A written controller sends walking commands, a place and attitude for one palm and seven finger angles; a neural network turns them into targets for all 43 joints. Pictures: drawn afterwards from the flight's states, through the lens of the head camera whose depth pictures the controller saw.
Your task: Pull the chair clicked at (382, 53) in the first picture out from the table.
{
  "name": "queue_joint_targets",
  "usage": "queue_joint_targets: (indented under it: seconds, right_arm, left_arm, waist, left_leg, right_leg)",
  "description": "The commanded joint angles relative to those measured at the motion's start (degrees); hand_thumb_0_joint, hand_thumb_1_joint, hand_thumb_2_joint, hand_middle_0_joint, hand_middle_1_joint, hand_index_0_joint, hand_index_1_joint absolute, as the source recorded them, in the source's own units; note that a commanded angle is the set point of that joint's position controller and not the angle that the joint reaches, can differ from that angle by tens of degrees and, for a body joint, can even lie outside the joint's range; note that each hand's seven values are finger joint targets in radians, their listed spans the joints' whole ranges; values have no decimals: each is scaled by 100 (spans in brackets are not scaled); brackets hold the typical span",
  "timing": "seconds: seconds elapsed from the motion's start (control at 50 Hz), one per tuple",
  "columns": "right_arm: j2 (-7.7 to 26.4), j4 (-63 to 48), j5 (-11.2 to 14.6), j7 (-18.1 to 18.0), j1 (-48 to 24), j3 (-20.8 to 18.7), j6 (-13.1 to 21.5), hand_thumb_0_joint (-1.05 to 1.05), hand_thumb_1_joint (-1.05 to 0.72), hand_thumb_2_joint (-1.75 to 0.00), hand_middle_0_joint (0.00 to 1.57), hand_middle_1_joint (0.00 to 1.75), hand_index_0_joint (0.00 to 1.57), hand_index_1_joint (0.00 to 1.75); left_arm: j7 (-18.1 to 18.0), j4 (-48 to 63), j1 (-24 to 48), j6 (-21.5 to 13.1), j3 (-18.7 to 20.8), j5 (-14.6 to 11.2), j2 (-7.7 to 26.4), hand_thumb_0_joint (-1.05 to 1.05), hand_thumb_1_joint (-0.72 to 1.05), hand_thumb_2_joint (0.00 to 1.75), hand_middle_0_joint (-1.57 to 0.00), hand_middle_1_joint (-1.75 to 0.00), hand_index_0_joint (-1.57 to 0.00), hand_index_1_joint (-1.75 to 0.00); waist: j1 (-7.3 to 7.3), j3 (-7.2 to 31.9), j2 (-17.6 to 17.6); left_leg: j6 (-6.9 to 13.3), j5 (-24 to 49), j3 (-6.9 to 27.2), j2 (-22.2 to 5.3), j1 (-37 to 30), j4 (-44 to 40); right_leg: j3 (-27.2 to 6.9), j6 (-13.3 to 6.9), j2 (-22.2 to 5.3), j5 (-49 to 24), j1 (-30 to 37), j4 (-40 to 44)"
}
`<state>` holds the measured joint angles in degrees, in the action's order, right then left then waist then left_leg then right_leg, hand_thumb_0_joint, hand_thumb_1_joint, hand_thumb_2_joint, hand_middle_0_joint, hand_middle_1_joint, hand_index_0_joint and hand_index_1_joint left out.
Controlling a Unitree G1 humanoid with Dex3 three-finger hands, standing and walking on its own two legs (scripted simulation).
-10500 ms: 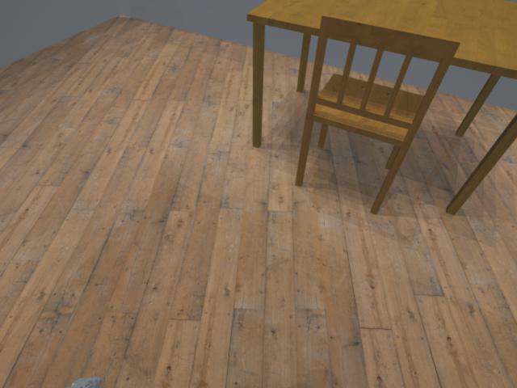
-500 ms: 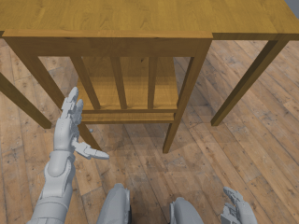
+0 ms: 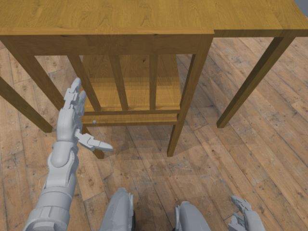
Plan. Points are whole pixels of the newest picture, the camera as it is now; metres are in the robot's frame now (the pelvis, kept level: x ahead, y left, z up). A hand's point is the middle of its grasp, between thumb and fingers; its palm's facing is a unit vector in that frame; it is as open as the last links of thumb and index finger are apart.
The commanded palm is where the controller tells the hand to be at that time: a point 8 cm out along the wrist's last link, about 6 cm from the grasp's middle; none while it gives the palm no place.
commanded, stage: push the fingers through the gap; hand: left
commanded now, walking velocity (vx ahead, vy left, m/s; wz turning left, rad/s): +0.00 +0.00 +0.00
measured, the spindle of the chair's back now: (120, 85) +0.50 +0.11 +0.02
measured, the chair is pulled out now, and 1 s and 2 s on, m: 0.00 -0.06 -0.07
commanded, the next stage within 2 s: hook a spindle and tug to test in 1.24 s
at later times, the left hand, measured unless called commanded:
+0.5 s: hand (90, 106) +0.43 +0.18 +0.03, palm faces +0.05 -1.00 -0.05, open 16.9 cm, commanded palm +0.41 +0.22 +0.03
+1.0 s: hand (91, 97) +0.46 +0.19 +0.03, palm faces +0.06 -1.00 -0.04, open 16.9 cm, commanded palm +0.43 +0.22 +0.03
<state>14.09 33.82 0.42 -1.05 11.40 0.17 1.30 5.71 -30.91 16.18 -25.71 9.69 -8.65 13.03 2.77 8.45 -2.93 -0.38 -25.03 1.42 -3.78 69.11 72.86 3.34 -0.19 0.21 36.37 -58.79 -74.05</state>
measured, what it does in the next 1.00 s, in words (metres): stands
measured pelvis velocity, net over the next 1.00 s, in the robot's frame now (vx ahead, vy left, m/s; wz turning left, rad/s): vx -0.01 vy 0.02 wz -0.02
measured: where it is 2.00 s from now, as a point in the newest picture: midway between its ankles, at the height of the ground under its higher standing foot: outside the picture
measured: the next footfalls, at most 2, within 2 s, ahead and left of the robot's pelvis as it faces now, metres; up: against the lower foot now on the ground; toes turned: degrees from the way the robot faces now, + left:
none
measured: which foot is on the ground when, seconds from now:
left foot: down 0.00-1.00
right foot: down 0.00-1.00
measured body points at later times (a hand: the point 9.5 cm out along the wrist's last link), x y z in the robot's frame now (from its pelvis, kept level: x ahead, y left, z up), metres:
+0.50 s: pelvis -0.01 +0.00 -0.01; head +0.11 +0.02 +0.43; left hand +0.42 +0.23 +0.03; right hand +0.10 -0.26 -0.12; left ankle +0.08 +0.13 -0.62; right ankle -0.01 -0.12 -0.62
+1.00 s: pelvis -0.01 +0.02 -0.01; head +0.12 +0.03 +0.42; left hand +0.45 +0.24 +0.03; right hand +0.06 -0.25 -0.13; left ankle +0.08 +0.13 -0.62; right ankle -0.01 -0.12 -0.62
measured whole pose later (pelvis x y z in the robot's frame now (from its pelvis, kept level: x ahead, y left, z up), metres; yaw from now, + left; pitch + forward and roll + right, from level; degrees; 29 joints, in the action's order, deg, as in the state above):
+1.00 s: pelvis -0.01 +0.02 -0.01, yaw -1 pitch +24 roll -4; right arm 14.2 36.9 -1.3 0.6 15.6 0.3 -1.6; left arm 5.4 -54.6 38.7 -29.0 16.9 -4.9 18.5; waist 5.8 8.3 -2.9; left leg 1.0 -24.7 1.5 -3.8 74.8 75.3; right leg 3.2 1.1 0.3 35.4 -63.9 -75.3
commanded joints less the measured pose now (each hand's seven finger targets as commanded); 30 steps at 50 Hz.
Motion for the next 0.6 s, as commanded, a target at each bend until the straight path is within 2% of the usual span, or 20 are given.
queue_joint_targets:
  seconds: [0.0, 0.04, 0.08, 0.1, 0.12, 0.16, 0.18, 0.24, 0.3, 0.34, 0.36, 0.38, 0.4, 0.42, 0.44, 0.48, 0.54, 0.58]
  right_arm:
    - [827, -566, -3, -78, 288, -324, 153, 0, -90, -90, 20, 30, 20, 30]
    - [831, -500, -7, -94, 331, -328, 148, 0, -90, -90, 20, 30, 20, 30]
    - [827, -484, -22, -86, 360, -335, 165, 0, -90, -90, 20, 30, 20, 30]
    - [829, -472, -18, -81, 378, -344, 158, 0, -90, -90, 20, 30, 20, 30]
    - [852, -449, -20, -90, 389, -349, 148, 0, -90, -90, 20, 30, 20, 30]
    - [855, -399, -21, -104, 418, -330, 139, 0, -90, -90, 20, 30, 20, 30]
    - [868, -349, -24, -109, 448, -327, 140, 0, -90, -90, 20, 30, 20, 30]
    - [893, -293, -29, -121, 508, -318, 125, 0, -90, -90, 20, 30, 20, 30]
    - [910, -277, -28, -111, 557, -320, 118, 0, -90, -90, 20, 30, 20, 30]
    - [940, -240, -41, -111, 608, -327, 93, 0, -90, -90, 20, 30, 20, 30]
    - [922, -248, -48, -103, 623, -328, 82, 0, -90, -90, 20, 30, 20, 30]
    - [925, -248, -41, -93, 661, -323, 93, 0, -90, -90, 20, 30, 20, 30]
    - [931, -235, -46, -77, 679, -335, 78, 0, -90, -90, 20, 30, 20, 30]
    - [955, -227, -56, -73, 699, -342, 62, 0, -90, -90, 20, 30, 20, 30]
    - [949, -220, -66, -67, 712, -334, 42, 0, -90, -90, 20, 30, 20, 30]
    - [936, -244, -71, -36, 760, -336, 32, 0, -90, -90, 20, 30, 20, 30]
    - [950, -234, -90, -6, 795, -349, -19, 0, -90, -90, 20, 30, 20, 30]
    - [935, -259, -89, 18, 831, -358, -23, 0, -90, -90, 20, 30, 20, 30]
  left_arm:
    - [-60, 871, 1556, -397, 430, -50, 933, 0, -50, 30, -6, -8, -6, -8]
    - [-62, 819, 2005, -482, 456, -14, 1021, 0, -50, 30, -6, -8, -6, -8]
    - [-50, 850, 2060, -541, 396, 9, 959, 0, -50, 30, -6, -8, -6, -8]
    - [-42, 770, 2044, -539, 361, 4, 900, 0, -50, 30, -6, -8, -6, -8]
    - [-34, 662, 2118, -533, 425, 3, 984, 0, -50, 30, -6, -8, -6, -8]
    - [-13, 496, 2388, -535, 468, 15, 1072, 0, -50, 30, -6, -8, -6, -8]
    - [-9, 422, 2611, -548, 460, 37, 1107, 0, -50, 30, -6, -8, -6, -8]
    - [32, 70, 2893, -538, 569, 48, 1242, 0, -50, 30, -6, -8, -6, -8]
    - [90, -75, 3089, -529, 478, 59, 1163, 0, -50, 30, -6, -8, -6, -8]
    - [110, -224, 3280, -514, 587, 73, 1314, 0, -50, 30, -6, -8, -6, -8]
    - [121, -338, 3257, -494, 543, 68, 1203, 0, -50, 30, -6, -8, -6, -8]
    - [143, -311, 3418, -512, 513, 69, 1206, 0, -50, 30, -6, -8, -6, -8]
    - [146, -416, 3369, -496, 573, 76, 1237, 0, -50, 30, -6, -8, -6, -8]
    - [141, -486, 3372, -496, 693, 85, 1378, 0, -50, 30, -6, -8, -6, -8]
    - [137, -527, 3455, -501, 692, 89, 1371, 0, -50, 30, -6, -8, -6, -8]
    - [153, -494, 3511, -539, 650, 91, 1324, 0, -50, 30, -6, -8, -6, -8]
    - [131, -543, 3521, -563, 771, 135, 1455, 0, -50, 30, -6, -8, -6, -8]
    - [104, -407, 3663, -607, 652, 140, 1318, 0, -50, 30, -6, -8, -6, -8]
  waist:
    - [165, 2186, 210]
    - [234, 2174, 82]
    - [217, 2277, -99]
    - [236, 2331, -32]
    - [259, 2282, 54]
    - [280, 2220, -9]
    - [346, 2204, 39]
    - [344, 2196, 13]
    - [367, 2344, -97]
    - [380, 2339, -97]
    - [395, 2382, -29]
    - [420, 2405, -120]
    - [376, 2446, -161]
    - [369, 2466, -80]
    - [393, 2462, -79]
    - [377, 2525, -262]
    - [355, 2561, -249]
    - [393, 2650, -401]
  left_leg:
    - [207, 809, 58, 214, -2365, -716]
    - [207, 723, 58, 214, -2342, -673]
    - [201, 776, 79, 217, -2489, -674]
    - [203, 794, 74, 219, -2546, -683]
    - [203, 732, 78, 212, -2471, -674]
    - [210, 624, 52, 230, -2330, -641]
    - [226, 581, 80, 219, -2317, -618]
    - [217, 423, 79, 229, -2220, -607]
    - [220, 503, 114, 226, -2399, -609]
    - [218, 503, 121, 215, -2376, -585]
    - [232, 529, 103, 229, -2347, -573]
    - [232, 601, 137, 223, -2434, -576]
    - [217, 640, 144, 224, -2476, -580]
    - [220, 662, 147, 210, -2434, -559]
    - [230, 706, 146, 210, -2421, -550]
    - [220, 810, 160, 212, -2553, -552]
    - [200, 928, 192, 184, -2635, -577]
    - [183, 1045, 267, 170, -2870, -606]
  right_leg:
    - [-89, -76, 144, -1611, 263, 1326]
    - [-116, -71, 142, -1509, 141, 1315]
    - [-106, -91, 141, -1485, 84, 1297]
    - [-97, -86, 143, -1512, 98, 1319]
    - [-108, -79, 146, -1471, 81, 1336]
    - [-147, -81, 143, -1385, 85, 1359]
    - [-133, -78, 156, -1324, 6, 1342]
    - [-149, -82, 155, -1154, -29, 1361]
    - [-120, -97, 160, -1167, -134, 1347]
    - [-112, -99, 155, -1157, -189, 1325]
    - [-123, -89, 163, -1193, -151, 1347]
    - [-92, -105, 169, -1231, -192, 1305]
    - [-74, -113, 166, -1239, -208, 1297]
    - [-81, -109, 166, -1259, -204, 1282]
    - [-87, -103, 170, -1304, -218, 1280]
    - [-74, -126, 184, -1337, -264, 1243]
    - [-41, -133, 191, -1404, -292, 1217]
    - [4, -151, 203, -1415, -429, 1157]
